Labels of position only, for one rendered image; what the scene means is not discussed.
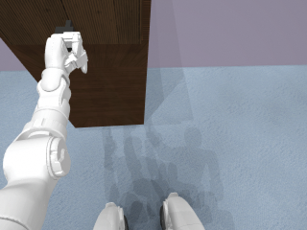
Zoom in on left robot upper arm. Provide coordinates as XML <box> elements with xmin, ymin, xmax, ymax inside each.
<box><xmin>0</xmin><ymin>136</ymin><xmax>71</xmax><ymax>230</ymax></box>

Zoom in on robot right thigh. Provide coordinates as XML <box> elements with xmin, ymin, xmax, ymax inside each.
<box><xmin>163</xmin><ymin>196</ymin><xmax>205</xmax><ymax>230</ymax></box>

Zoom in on robot right shin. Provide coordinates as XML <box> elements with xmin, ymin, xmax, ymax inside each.
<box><xmin>165</xmin><ymin>193</ymin><xmax>178</xmax><ymax>230</ymax></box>

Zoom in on left robot hand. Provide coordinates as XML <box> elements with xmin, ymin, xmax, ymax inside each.
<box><xmin>44</xmin><ymin>32</ymin><xmax>88</xmax><ymax>77</ymax></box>

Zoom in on drawer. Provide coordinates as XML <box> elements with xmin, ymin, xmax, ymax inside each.
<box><xmin>0</xmin><ymin>0</ymin><xmax>143</xmax><ymax>45</ymax></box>

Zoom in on handle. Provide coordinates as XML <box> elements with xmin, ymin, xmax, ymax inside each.
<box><xmin>55</xmin><ymin>20</ymin><xmax>75</xmax><ymax>52</ymax></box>

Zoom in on cabinet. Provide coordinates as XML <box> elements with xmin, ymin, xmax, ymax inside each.
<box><xmin>0</xmin><ymin>0</ymin><xmax>152</xmax><ymax>128</ymax></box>

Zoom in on robot left forearm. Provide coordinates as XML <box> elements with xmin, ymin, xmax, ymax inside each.
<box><xmin>3</xmin><ymin>68</ymin><xmax>71</xmax><ymax>181</ymax></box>

